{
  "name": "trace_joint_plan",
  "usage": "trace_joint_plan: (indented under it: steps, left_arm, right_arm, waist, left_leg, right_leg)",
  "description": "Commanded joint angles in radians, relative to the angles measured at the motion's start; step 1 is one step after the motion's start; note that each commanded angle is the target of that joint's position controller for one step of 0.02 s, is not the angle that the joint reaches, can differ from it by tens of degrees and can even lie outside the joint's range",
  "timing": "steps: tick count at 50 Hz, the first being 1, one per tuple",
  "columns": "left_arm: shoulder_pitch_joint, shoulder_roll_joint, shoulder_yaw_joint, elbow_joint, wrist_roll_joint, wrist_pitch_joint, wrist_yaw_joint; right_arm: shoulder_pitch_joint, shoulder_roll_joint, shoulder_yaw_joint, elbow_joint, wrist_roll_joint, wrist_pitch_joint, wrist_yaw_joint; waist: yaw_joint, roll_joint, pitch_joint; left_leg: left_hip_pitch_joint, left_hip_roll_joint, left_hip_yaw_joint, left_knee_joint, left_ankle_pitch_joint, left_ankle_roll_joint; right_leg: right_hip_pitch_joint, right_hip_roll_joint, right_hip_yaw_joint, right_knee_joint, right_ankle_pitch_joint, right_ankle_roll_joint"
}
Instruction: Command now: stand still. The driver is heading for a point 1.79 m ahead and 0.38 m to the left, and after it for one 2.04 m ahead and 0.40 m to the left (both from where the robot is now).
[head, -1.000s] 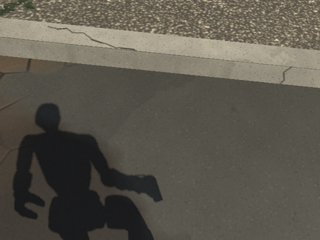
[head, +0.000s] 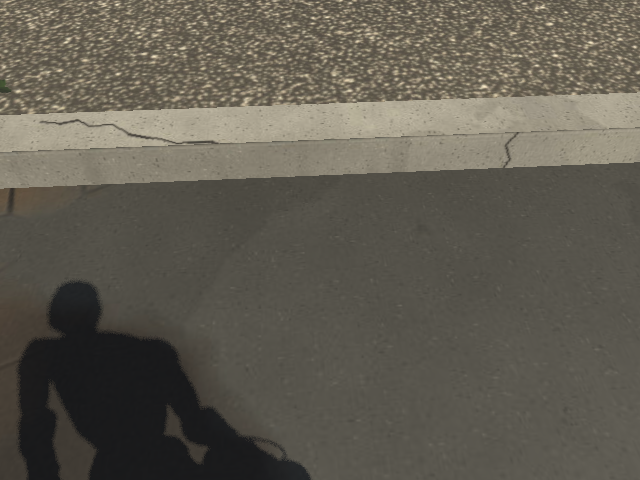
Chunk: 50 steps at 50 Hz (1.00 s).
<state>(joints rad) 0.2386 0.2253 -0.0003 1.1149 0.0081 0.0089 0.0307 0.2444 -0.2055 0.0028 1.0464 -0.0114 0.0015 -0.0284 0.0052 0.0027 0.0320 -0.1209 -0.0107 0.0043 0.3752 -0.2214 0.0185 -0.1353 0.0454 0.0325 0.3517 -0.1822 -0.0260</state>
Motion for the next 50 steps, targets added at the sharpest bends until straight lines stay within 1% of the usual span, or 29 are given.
trace_joint_plan:
  steps: [1, 5, 6, 8, 10, 11, 12, 14, 17, 18, 19, 20, 21, 22, 23, 25, 29, 33, 36, 38, 40, 41, 42, 43, 44, 45, 47, 48, 50]
  left_arm:
    - [0.022, 0.084, 0.009, -0.005, 0.0, -0.008, 0.005]
    - [0.038, 0.073, 0.004, 0.016, 0.0, -0.008, 0.007]
    - [0.048, 0.068, 0.003, 0.022, 0.001, -0.007, 0.007]
    - [0.055, 0.082, 0.013, 0.016, 0.004, -0.002, 0.005]
    - [0.024, 0.067, 0.015, -0.011, 0.018, 0.001, -0.005]
    - [0.004, 0.032, 0.009, -0.028, 0.025, -0.006, -0.011]
    - [-0.009, 0.013, 0.004, -0.044, 0.035, -0.016, -0.018]
    - [-0.024, 0.037, 0.013, -0.068, 0.029, -0.037, -0.028]
    - [0.052, 0.016, 0.017, -0.064, 0.015, -0.062, -0.039]
    - [0.134, 0.004, 0.019, -0.032, 0.009, -0.067, -0.035]
    - [0.218, 0.019, 0.028, -0.001, 0.011, -0.071, -0.028]
    - [0.328, 0.081, 0.044, 0.016, 0.023, -0.08, -0.018]
    - [0.434, 0.179, 0.069, 0.036, 0.016, -0.079, -0.018]
    - [0.376, 0.149, 0.063, 0.031, 0.018, -0.072, -0.016]
    - [0.284, 0.112, 0.054, -0.007, 0.018, -0.079, -0.021]
    - [0.21, 0.078, 0.043, -0.039, 0.011, -0.099, -0.021]
    - [0.301, 0.04, 0.025, -0.003, 0.006, -0.117, -0.015]
    - [0.313, 0.039, 0.017, -0.001, 0.012, -0.117, -0.009]
    - [0.325, 0.048, 0.015, 0.007, 0.015, -0.12, -0.001]
    - [0.306, 0.067, 0.018, 0.005, 0.014, -0.126, 0.004]
    - [0.275, 0.099, 0.029, -0.006, 0.016, -0.122, 0.011]
    - [0.253, 0.117, 0.035, -0.016, 0.015, -0.115, 0.012]
    - [0.235, 0.125, 0.038, -0.032, 0.013, -0.112, 0.008]
    - [0.261, 0.046, 0.026, -0.073, 0.009, -0.114, -0.006]
    - [0.261, 0.058, 0.038, -0.105, 0.002, -0.118, -0.023]
    - [0.152, 0.09, 0.044, -0.147, 0.014, -0.126, -0.027]
    - [0.073, 0.092, 0.049, -0.176, 0.015, -0.137, -0.029]
    - [0.075, 0.083, 0.049, -0.186, 0.028, -0.122, -0.028]
    - [0.087, 0.053, 0.046, -0.201, 0.04, -0.086, -0.031]
  right_arm:
    - [0.039, -0.097, -0.013, -0.005, 0.0, -0.007, -0.004]
    - [0.05, -0.084, -0.008, 0.017, 0.001, -0.009, -0.005]
    - [0.062, -0.084, -0.008, 0.024, 0.0, -0.008, -0.005]
    - [0.076, -0.122, -0.025, 0.025, -0.002, 0.002, -0.004]
    - [0.117, -0.138, -0.038, 0.027, -0.005, 0.012, 0.001]
    - [0.157, -0.146, -0.045, 0.039, -0.005, 0.012, 0.001]
    - [0.176, -0.152, -0.053, 0.048, -0.006, 0.009, 0.0]
    - [0.16, -0.151, -0.06, 0.041, -0.014, -0.005, 0.004]
    - [0.079, -0.154, -0.069, 0.017, -0.003, -0.02, 0.011]
    - [0.048, -0.143, -0.07, 0.006, 0.002, -0.022, 0.013]
    - [0.031, -0.124, -0.067, -0.007, -0.002, -0.027, 0.015]
    - [0.003, -0.068, -0.052, -0.034, -0.006, -0.037, 0.021]
    - [-0.017, -0.025, -0.04, -0.076, -0.009, -0.046, 0.028]
    - [-0.036, -0.104, -0.057, -0.082, -0.035, -0.049, 0.035]
    - [-0.041, -0.09, -0.056, -0.078, -0.03, -0.056, 0.047]
    - [-0.022, -0.069, -0.054, -0.06, -0.024, -0.068, 0.063]
    - [-0.076, -0.061, -0.055, -0.08, -0.025, -0.048, 0.069]
    - [-0.251, -0.027, -0.035, -0.154, -0.012, -0.04, 0.068]
    - [-0.317, -0.021, -0.024, -0.188, -0.006, -0.038, 0.067]
    - [-0.271, -0.048, -0.033, -0.186, -0.006, -0.041, 0.059]
    - [-0.1, -0.087, -0.053, -0.137, -0.008, -0.053, 0.05]
    - [0.042, -0.106, -0.068, -0.089, -0.01, -0.059, 0.046]
    - [0.164, -0.146, -0.088, -0.054, -0.024, -0.061, 0.039]
    - [0.232, -0.243, -0.115, -0.055, -0.035, -0.055, 0.032]
    - [0.185, -0.257, -0.121, -0.061, -0.011, -0.041, 0.043]
    - [0.08, -0.228, -0.115, -0.077, 0.005, -0.04, 0.045]
    - [-0.004, -0.132, -0.092, -0.095, 0.001, -0.05, 0.043]
    - [-0.009, -0.113, -0.084, -0.096, 0.002, -0.058, 0.036]
    - [0.02, -0.116, -0.081, -0.091, 0.005, -0.077, 0.031]
  waist:
    - [-0.006, 0.004, 0.024]
    - [-0.004, 0.007, 0.027]
    - [-0.005, 0.011, 0.005]
    - [-0.009, 0.044, 0.027]
    - [-0.033, 0.088, 0.114]
    - [-0.046, 0.136, 0.13]
    - [-0.048, 0.16, 0.143]
    - [-0.035, 0.125, 0.129]
    - [0.03, 0.12, 0.114]
    - [0.066, 0.099, 0.112]
    - [0.094, 0.044, 0.105]
    - [0.134, -0.135, 0.071]
    - [0.146, -0.315, 0.055]
    - [0.097, -0.167, 0.12]
    - [0.051, -0.082, 0.15]
    - [0.007, -0.045, 0.124]
    - [0.005, -0.071, 0.073]
    - [0.027, -0.085, 0.106]
    - [0.033, -0.104, 0.122]
    - [-0.002, -0.105, 0.084]
    - [-0.08, -0.112, -0.019]
    - [-0.137, -0.112, -0.091]
    - [-0.193, -0.086, -0.143]
    - [-0.165, 0.091, -0.225]
    - [-0.117, 0.17, -0.283]
    - [-0.082, 0.071, -0.132]
    - [-0.019, -0.066, 0.01]
    - [0.014, -0.072, 0.022]
    - [0.039, -0.038, 0.007]
  left_leg:
    - [-0.044, 0.108, -0.106, -0.08, 0.06, 0.03]
    - [-0.05, 0.104, -0.105, -0.079, 0.064, 0.03]
    - [-0.044, 0.095, -0.104, -0.086, -0.026, 0.033]
    - [-0.078, 0.078, -0.127, -0.086, -0.334, 0.065]
    - [-0.105, 0.138, -0.242, -0.146, -0.578, 0.123]
    - [-0.08, 0.205, -0.336, -0.202, -0.635, 0.16]
    - [-0.078, 0.279, -0.415, -0.246, -0.631, 0.198]
    - [-0.077, 0.31, -0.432, -0.27, -0.525, 0.217]
    - [-0.18, 0.231, -0.282, -0.204, -0.425, 0.174]
    - [-0.276, 0.183, -0.223, -0.142, -0.417, 0.155]
    - [-0.374, 0.134, -0.169, -0.036, -0.395, 0.135]
    - [-0.489, 0.044, -0.05, 0.235, -0.332, 0.098]
    - [-0.656, -0.051, 0.063, 0.504, -0.341, 0.076]
    - [-0.676, 0.013, -0.009, 0.659, -0.296, 0.092]
    - [-0.679, 0.051, -0.033, 0.703, -0.196, 0.096]
    - [-0.626, 0.088, -0.026, 0.688, -0.06, 0.073]
    - [-0.631, 0.074, 0.044, 0.66, 0.019, 0.028]
    - [-0.591, 0.039, 0.098, 0.46, 0.093, 0.022]
    - [-0.472, 0.004, 0.139, 0.294, 0.137, 0.061]
    - [-0.368, -0.033, 0.158, 0.25, 0.131, 0.107]
    - [-0.205, -0.085, 0.165, 0.237, 0.081, 0.151]
    - [-0.063, -0.099, 0.155, 0.182, 0.093, 0.175]
    - [0.123, -0.038, 0.063, 0.134, 0.045, 0.211]
    - [0.335, 0.231, -0.347, 0.105, -0.041, 0.317]
    - [0.431, 0.356, -0.804, -0.083, -0.096, 0.444]
    - [0.317, 0.325, -0.691, -0.132, -0.183, 0.403]
    - [0.048, 0.257, -0.486, -0.179, 0.011, 0.326]
    - [-0.037, 0.212, -0.413, -0.18, 0.126, 0.303]
    - [-0.102, 0.166, -0.327, -0.178, 0.255, 0.288]
  right_leg:
    - [-0.018, -0.105, 0.101, -0.054, 0.073, -0.02]
    - [-0.018, -0.107, 0.098, -0.049, 0.078, -0.018]
    - [-0.014, -0.097, 0.09, -0.046, 0.003, -0.021]
    - [-0.076, -0.043, 0.051, 0.028, -0.257, -0.044]
    - [-0.232, -0.01, 0.025, 0.127, -0.401, -0.058]
    - [-0.285, 0.007, -0.024, 0.222, -0.343, -0.052]
    - [-0.305, -0.012, -0.064, 0.309, -0.253, -0.045]
    - [-0.326, -0.053, -0.052, 0.384, -0.254, -0.046]
    - [-0.135, -0.039, -0.093, 0.207, -0.205, -0.06]
    - [0.024, -0.004, -0.122, 0.109, -0.138, -0.063]
    - [0.164, 0.0, -0.091, 0.047, -0.148, -0.063]
    - [0.28, -0.188, 0.185, -0.107, -0.335, -0.087]
    - [0.318, -0.397, 0.579, -0.266, -0.592, -0.169]
    - [0.223, -0.423, 0.595, -0.252, -0.592, -0.205]
    - [0.165, -0.384, 0.508, -0.245, -0.512, -0.195]
    - [0.148, -0.305, 0.338, -0.26, -0.254, -0.163]
    - [0.209, -0.238, 0.136, -0.209, 0.267, -0.148]
    - [0.154, -0.205, 0.012, -0.218, 0.428, -0.134]
    - [0.137, -0.221, -0.055, -0.225, 0.538, -0.119]
    - [0.181, -0.242, -0.098, -0.136, 0.813, -0.101]
    - [0.225, -0.254, -0.133, 0.105, 1.035, -0.085]
    - [0.203, -0.253, -0.145, 0.289, 1.001, -0.08]
    - [0.061, -0.228, -0.163, 0.523, 0.788, -0.071]
    - [-0.222, -0.102, -0.184, 0.911, 0.137, -0.042]
    - [-0.49, 0.039, -0.032, 1.145, -0.311, -0.03]
    - [-0.594, -0.047, 0.038, 1.127, -0.208, -0.05]
    - [-0.514, -0.118, 0.028, 0.976, -0.088, -0.041]
    - [-0.452, -0.133, 0.031, 0.919, -0.092, -0.022]
    - [-0.394, -0.143, 0.019, 0.831, -0.108, 0.011]
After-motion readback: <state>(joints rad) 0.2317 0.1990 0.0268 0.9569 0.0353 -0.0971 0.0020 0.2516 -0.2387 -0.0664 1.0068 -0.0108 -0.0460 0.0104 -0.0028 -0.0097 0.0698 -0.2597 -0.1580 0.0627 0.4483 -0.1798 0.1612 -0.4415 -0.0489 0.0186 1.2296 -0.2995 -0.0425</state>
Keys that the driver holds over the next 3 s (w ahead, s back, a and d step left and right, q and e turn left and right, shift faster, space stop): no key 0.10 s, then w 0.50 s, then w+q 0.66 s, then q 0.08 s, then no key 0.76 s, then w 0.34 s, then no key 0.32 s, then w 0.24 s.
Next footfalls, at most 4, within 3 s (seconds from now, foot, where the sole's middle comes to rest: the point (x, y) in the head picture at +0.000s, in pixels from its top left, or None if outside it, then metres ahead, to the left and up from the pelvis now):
0.84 left None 0.42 0.04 -0.78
1.38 right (343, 372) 0.78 -0.02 -0.78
1.80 left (266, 423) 0.65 0.15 -0.78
2.76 left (238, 317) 0.94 0.24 -0.78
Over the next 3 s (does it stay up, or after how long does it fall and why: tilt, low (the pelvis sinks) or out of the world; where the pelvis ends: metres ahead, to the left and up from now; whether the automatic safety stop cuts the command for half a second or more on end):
stays up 0.89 0.15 0.00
